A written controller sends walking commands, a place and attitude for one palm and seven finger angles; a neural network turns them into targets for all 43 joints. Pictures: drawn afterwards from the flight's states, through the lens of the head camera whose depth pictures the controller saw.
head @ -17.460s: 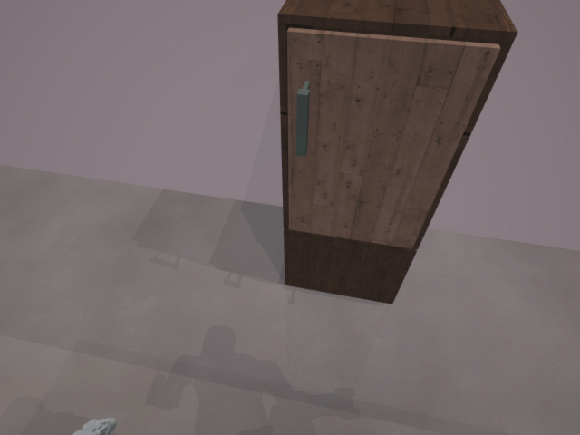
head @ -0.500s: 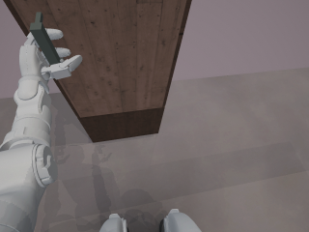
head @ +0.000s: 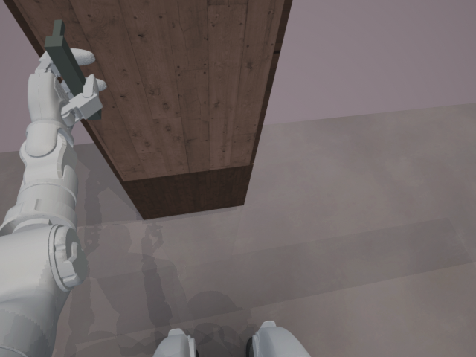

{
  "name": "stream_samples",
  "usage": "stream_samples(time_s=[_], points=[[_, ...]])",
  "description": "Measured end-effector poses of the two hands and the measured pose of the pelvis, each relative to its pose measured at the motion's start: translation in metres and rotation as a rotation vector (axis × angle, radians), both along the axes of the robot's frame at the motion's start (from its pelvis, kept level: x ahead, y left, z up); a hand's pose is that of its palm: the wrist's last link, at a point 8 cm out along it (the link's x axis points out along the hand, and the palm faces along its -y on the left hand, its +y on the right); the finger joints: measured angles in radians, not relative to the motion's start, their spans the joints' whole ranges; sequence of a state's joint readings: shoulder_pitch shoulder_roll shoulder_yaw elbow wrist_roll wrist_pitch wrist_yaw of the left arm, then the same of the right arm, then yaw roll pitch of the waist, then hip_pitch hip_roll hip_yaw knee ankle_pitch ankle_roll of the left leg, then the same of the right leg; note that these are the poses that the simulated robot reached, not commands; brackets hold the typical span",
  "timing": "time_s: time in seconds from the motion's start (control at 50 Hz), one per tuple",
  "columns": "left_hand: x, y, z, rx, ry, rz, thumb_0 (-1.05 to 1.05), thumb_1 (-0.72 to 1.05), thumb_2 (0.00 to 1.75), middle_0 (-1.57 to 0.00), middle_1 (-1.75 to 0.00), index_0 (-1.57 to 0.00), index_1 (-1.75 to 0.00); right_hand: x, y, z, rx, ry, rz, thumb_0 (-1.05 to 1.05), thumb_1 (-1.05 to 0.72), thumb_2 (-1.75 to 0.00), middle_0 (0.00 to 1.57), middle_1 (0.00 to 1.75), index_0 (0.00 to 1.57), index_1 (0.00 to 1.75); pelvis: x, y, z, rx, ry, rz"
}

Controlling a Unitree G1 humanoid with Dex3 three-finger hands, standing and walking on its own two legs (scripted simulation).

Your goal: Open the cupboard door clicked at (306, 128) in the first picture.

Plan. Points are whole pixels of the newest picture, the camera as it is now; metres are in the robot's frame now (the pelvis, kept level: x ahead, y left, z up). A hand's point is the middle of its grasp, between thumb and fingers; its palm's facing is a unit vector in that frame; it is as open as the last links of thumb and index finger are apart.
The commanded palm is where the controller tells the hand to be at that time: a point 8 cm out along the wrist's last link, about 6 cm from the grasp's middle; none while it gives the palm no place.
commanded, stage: pull the door open along its arc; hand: left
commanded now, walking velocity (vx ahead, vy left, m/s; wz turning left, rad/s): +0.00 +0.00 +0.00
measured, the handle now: (78, 74) +0.57 +0.22 +0.09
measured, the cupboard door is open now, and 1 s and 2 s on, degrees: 0 46 43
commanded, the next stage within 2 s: open thumb and fingers to let go in 0.94 s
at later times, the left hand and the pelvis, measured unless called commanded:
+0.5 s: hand (124, 158) +0.40 +0.13 +0.09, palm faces +0.33 -0.94 +0.07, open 6.1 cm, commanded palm +0.34 +0.17 +0.09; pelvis +0.02 +0.00 +0.02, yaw +0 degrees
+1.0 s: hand (203, 217) +0.30 +0.03 +0.10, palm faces +0.35 -0.93 -0.06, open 6.1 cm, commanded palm +0.25 +0.06 +0.09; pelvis +0.02 -0.04 +0.02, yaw +4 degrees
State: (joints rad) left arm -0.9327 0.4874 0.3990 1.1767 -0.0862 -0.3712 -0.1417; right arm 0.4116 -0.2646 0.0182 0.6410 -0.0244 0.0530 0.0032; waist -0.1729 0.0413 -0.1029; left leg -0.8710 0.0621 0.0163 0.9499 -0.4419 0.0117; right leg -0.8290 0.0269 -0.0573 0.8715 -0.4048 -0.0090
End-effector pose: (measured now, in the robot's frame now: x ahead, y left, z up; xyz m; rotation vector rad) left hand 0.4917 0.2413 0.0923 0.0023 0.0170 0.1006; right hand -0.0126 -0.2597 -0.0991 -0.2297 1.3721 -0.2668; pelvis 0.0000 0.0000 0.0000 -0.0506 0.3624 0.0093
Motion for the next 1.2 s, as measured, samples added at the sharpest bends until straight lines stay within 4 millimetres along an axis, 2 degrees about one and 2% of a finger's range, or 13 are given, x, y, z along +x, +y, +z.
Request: stream_samples(time_s=[0.12,0.24,0.32,0.38,0.54,0.66,0.76,1.0,1.08,1.2], points=[[-0.011,-0.002,0.0,0.005,-0.008,-0.004,0.01,0.74,0.79,-0.36,-1.35,-0.35,-1.35,0.006,0.0,0.002,0.016,-0.016,-0.016,0.01,-0.9,-0.9,0.2,0.3,0.2,0.3,0.006,-0.001,0.004,0.006,-0.011,-0.012],[-0.037,-0.008,-0.001,0.003,-0.021,-0.022,0.01,0.73,0.76,-0.36,-1.35,-0.35,-1.35,0.03,0.002,0.005,0.042,-0.082,-0.017,0.01,-0.9,-0.9,0.2,0.3,0.2,0.3,0.014,-0.001,0.011,0.012,-0.041,-0.018],[-0.064,-0.017,-0.002,0.001,-0.03,-0.04,0.01,0.71,0.74,-0.35,-1.35,-0.34,-1.35,0.06,0.004,0.009,0.06,-0.164,0.003,0.01,-0.9,-0.9,0.2,0.3,0.2,0.3,0.019,-0.001,0.016,0.016,-0.067,-0.018],[-0.086,-0.028,-0.003,-0.043,-0.039,0.026,0.01,0.7,0.73,-0.36,-1.35,-0.35,-1.34,0.087,0.007,0.011,0.073,-0.239,0.039,0.01,-0.91,-0.9,0.2,0.3,0.2,0.3,0.021,0.0,0.019,0.018,-0.087,-0.016],[-0.142,-0.076,-0.001,-0.059,-0.037,0.288,0.01,0.69,0.76,-0.34,-1.35,-0.35,-1.31,0.163,0.025,0.017,0.129,-0.418,0.187,0.01,-0.91,-0.9,0.2,0.3,0.2,0.29,0.02,-0.004,0.019,0.032,-0.134,0.009],[-0.169,-0.108,0.002,-0.022,-0.011,0.395,0.0,0.7,0.79,-0.32,-1.34,-0.35,-1.32,0.197,0.037,0.022,0.148,-0.487,0.27,0.01,-0.91,-0.9,0.2,0.3,0.2,0.3,0.016,-0.013,0.018,0.041,-0.166,0.036],[-0.188,-0.127,0.004,0.006,0.005,0.403,0.0,0.7,0.77,-0.32,-1.33,-0.34,-1.33,0.207,0.039,0.025,0.165,-0.513,0.288,0.01,-0.9,-0.9,0.2,0.3,0.2,0.3,0.014,-0.022,0.018,0.048,-0.19,0.047],[-0.226,-0.17,0.008,0.045,0.048,0.264,0.0,0.67,0.72,-0.31,-1.31,-0.36,-1.34,0.203,0.017,0.027,0.185,-0.535,0.263,0.01,-0.9,-0.9,0.2,0.3,0.2,0.3,0.016,-0.043,0.021,0.064,-0.244,0.055],[-0.226,-0.174,0.008,0.047,0.052,0.297,0.0,0.66,0.75,-0.32,-1.32,-0.37,-1.34,0.205,0.009,0.025,0.166,-0.534,0.275,0.01,-0.9,-0.9,0.2,0.3,0.2,0.3,0.014,-0.05,0.021,0.07,-0.249,0.065],[-0.224,-0.168,0.007,0.037,0.046,0.364,0.01,0.58,0.75,-0.36,-1.32,-0.38,-1.33,0.206,0.001,0.023,0.154,-0.531,0.291,0.01,-0.91,-0.9,0.2,0.3,0.2,0.3,0.009,-0.057,0.02,0.079,-0.238,0.069]])
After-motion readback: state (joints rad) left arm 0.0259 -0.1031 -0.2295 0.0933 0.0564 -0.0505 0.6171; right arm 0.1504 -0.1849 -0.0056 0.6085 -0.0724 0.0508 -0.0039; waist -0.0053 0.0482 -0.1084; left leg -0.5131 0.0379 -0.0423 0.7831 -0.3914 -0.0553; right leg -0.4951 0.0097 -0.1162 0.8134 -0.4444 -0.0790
